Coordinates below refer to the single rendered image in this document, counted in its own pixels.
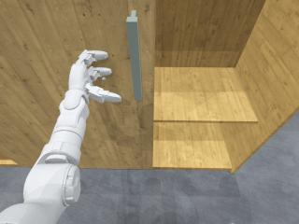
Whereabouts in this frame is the robot left forearm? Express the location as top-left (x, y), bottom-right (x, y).
top-left (23, 89), bottom-right (90, 201)

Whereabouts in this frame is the left robot hand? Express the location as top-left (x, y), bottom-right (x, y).
top-left (68, 49), bottom-right (121, 104)

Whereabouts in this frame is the robot left upper arm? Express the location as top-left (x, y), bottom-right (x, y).
top-left (0, 163), bottom-right (81, 224)

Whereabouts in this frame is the handle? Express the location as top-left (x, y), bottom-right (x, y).
top-left (126, 10), bottom-right (142, 101)

